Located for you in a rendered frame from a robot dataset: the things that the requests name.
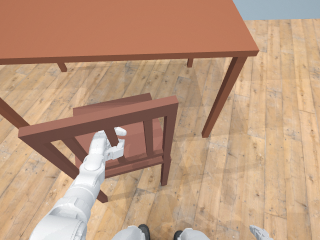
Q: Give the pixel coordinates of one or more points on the robot left upper arm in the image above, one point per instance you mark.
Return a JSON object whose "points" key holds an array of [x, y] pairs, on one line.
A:
{"points": [[54, 227]]}

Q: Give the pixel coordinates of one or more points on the left robot forearm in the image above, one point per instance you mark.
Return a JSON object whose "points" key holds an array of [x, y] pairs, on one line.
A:
{"points": [[82, 193]]}

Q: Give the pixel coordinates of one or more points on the table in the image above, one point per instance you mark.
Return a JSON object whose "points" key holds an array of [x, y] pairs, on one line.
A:
{"points": [[75, 31]]}

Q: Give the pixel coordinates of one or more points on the right robot foot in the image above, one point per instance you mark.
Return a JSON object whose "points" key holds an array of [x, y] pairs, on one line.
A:
{"points": [[177, 234]]}

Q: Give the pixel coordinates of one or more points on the robot right hand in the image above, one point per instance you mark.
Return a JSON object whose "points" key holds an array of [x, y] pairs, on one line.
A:
{"points": [[260, 234]]}

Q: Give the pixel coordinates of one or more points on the right robot shin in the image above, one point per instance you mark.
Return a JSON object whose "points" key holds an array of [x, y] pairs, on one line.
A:
{"points": [[187, 229]]}

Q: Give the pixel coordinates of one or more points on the robot left hand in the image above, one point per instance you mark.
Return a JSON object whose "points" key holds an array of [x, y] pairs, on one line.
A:
{"points": [[101, 145]]}

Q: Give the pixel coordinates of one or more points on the chair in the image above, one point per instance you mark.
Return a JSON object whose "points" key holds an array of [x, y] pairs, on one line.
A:
{"points": [[145, 144]]}

